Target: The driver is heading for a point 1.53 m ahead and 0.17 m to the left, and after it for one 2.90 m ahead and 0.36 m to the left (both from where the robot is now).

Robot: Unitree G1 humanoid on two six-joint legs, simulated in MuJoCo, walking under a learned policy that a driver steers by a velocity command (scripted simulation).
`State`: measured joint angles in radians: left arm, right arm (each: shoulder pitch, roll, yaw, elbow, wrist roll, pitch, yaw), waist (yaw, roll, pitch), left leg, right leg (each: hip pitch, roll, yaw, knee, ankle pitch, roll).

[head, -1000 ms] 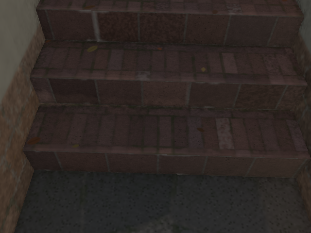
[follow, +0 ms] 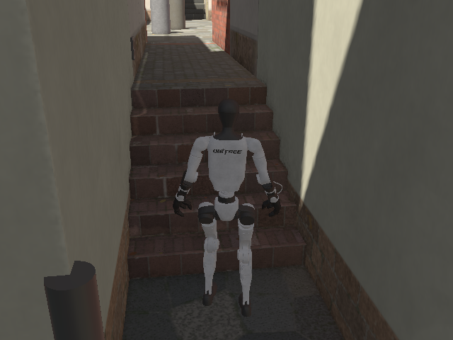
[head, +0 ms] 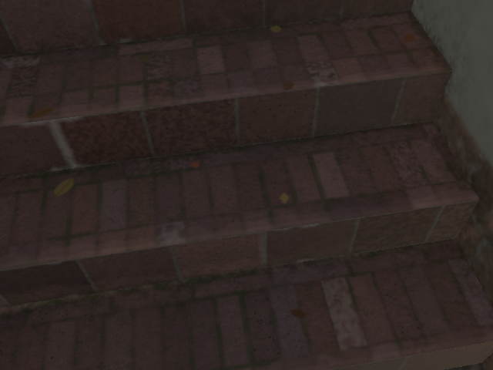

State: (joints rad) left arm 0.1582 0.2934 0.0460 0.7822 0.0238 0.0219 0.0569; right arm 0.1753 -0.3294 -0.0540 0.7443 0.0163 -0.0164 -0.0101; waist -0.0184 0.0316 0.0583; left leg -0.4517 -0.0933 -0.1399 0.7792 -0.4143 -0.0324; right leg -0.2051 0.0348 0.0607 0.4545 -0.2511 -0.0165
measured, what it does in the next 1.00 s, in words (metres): steps on the spot: left foot, then right foot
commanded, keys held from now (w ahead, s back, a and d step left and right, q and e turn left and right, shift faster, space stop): q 0.24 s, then no key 0.76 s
